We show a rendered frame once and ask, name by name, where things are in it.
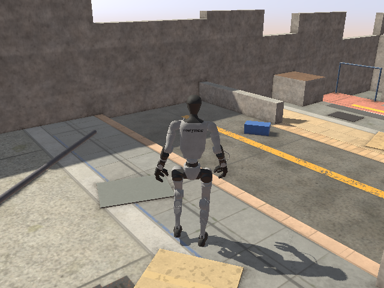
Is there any right robot forearm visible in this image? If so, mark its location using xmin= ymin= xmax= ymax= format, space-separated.
xmin=216 ymin=145 xmax=227 ymax=167

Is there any left robot upper arm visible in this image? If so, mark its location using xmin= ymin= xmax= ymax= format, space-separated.
xmin=164 ymin=120 xmax=181 ymax=154

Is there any left robot forearm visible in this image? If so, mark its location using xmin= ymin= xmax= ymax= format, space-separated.
xmin=157 ymin=144 xmax=169 ymax=170

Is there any left robot hand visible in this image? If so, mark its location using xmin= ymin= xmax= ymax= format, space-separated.
xmin=154 ymin=167 xmax=169 ymax=182

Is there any left robot thigh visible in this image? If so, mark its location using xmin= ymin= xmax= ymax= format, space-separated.
xmin=172 ymin=166 xmax=184 ymax=199

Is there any right robot upper arm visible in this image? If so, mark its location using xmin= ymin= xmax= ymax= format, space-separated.
xmin=206 ymin=121 xmax=222 ymax=154

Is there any left robot shin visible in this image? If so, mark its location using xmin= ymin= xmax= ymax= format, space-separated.
xmin=173 ymin=189 xmax=182 ymax=230

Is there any right robot hand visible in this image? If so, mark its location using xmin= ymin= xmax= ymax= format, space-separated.
xmin=214 ymin=165 xmax=228 ymax=179

